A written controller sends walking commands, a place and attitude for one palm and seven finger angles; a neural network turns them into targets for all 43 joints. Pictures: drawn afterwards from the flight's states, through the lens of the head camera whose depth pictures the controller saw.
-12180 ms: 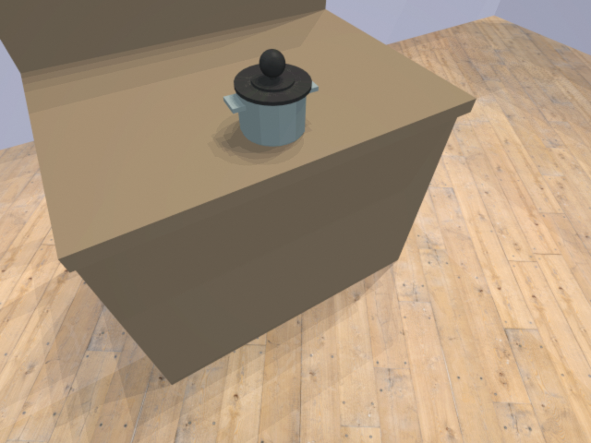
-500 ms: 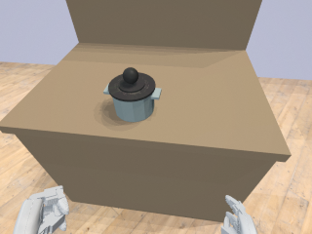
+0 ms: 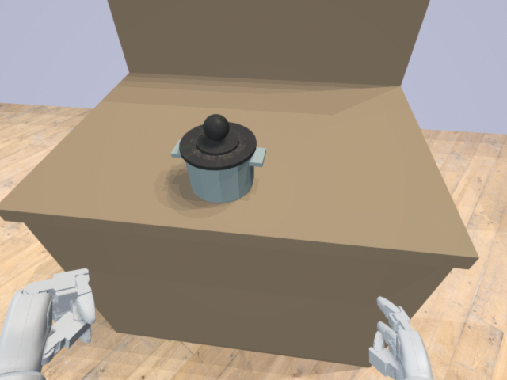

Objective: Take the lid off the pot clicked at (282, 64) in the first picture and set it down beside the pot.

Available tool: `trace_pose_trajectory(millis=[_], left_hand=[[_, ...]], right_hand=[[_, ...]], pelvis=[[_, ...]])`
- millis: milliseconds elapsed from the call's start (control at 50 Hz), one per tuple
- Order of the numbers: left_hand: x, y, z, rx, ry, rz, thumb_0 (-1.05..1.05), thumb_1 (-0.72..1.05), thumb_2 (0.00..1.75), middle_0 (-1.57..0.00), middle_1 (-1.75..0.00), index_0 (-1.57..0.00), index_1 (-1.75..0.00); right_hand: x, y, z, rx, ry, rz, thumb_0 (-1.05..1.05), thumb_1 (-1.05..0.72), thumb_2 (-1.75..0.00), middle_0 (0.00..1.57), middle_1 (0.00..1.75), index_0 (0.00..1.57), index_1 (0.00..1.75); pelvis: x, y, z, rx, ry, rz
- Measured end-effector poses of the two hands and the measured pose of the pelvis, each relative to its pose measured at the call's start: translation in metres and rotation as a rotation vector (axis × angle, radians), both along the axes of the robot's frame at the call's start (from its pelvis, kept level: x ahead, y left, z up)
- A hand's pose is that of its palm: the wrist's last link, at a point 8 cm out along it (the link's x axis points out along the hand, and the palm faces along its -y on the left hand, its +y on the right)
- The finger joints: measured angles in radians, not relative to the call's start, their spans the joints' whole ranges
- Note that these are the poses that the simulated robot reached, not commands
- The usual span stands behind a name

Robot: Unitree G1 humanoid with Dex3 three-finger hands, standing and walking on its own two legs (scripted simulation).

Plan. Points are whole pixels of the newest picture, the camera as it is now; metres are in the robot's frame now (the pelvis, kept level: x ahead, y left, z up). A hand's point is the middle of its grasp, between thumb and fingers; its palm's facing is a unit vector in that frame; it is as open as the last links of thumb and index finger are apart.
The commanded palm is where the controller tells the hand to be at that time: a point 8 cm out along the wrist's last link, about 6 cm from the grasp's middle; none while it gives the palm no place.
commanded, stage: raise the hand higher, near the body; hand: left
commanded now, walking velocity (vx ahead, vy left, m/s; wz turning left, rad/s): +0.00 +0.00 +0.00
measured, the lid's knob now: (216, 127) +0.53 +0.15 +0.14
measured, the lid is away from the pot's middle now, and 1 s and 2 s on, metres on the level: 0.00 0.00 0.00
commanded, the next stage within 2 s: reach forward and open the fingers in 0.26 s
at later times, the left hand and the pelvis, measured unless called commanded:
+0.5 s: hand (83, 269) +0.19 +0.24 +0.15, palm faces +0.29 -0.42 -0.86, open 3.0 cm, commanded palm +0.15 +0.27 +0.18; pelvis +0.00 +0.00 +0.00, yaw -1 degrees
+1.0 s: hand (69, 242) +0.21 +0.26 +0.18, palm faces -0.11 +0.03 -0.99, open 5.6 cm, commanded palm +0.19 +0.25 +0.23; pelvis -0.02 -0.01 +0.00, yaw +2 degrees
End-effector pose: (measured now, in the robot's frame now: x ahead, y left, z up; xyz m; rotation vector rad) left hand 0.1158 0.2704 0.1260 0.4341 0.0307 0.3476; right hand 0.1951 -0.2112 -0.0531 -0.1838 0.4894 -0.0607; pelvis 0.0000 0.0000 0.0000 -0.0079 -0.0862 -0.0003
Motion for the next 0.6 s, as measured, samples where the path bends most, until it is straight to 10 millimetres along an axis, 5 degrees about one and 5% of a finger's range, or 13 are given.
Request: trace_pose_trajectory(millis=[200, 380, 600], left_hand=[[0.012, 0.0, 0.024, 0.034, -0.079, -0.007, 0.01, 0.89, 0.9, -1.3, -1.5, -1.3, -1.49], [0.026, -0.002, 0.045, 0.076, -0.153, -0.025, 0.01, 0.89, 0.9, -1.3, -1.5, -1.3, -1.49], [0.052, -0.01, 0.071, 1.003, 0.194, -0.063, 0.01, 0.74, 0.99, -1.26, -1.33, -1.27, -1.33]], right_hand=[[0.005, 0.017, -0.009, 0.026, 0.043, 0.054, 0.01, -0.9, -0.9, 0.2, 0.3, 0.2, 0.3], [-0.005, 0.009, -0.02, 0.023, 0.101, 0.041, 0.01, -0.9, -0.9, 0.2, 0.3, 0.2, 0.3], [0.007, -0.01, -0.037, 0.02, 0.24, 0.056, 0.01, -0.9, -0.9, 0.2, 0.3, 0.2, 0.3]], pelvis=[[0.006, 0.001, 0.0, -0.001, 0.007, 0.005], [0.009, -0.001, 0.001, -0.001, 0.011, 0.003], [-0.002, -0.003, -0.003, 0.011, 0.084, -0.018]])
